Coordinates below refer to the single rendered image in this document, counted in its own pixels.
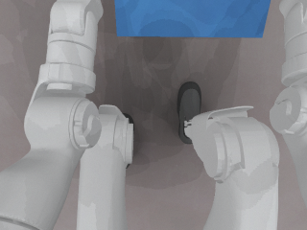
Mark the left robot upper arm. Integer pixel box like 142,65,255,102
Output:
0,96,102,230

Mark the carton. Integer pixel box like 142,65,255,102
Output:
114,0,271,38

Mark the robot left thigh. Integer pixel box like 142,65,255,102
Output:
76,114,134,230

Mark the left robot forearm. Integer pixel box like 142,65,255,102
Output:
24,0,104,136

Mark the right robot upper arm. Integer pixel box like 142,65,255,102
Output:
270,82,307,209

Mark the right robot foot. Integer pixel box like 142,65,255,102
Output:
177,81,201,145

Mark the right robot forearm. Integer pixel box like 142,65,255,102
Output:
279,0,307,87

